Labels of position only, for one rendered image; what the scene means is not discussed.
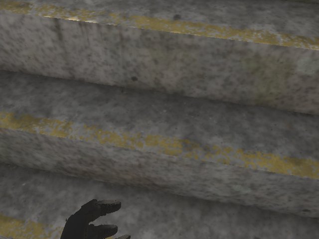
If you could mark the left robot hand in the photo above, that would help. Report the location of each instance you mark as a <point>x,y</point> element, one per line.
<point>77,226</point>

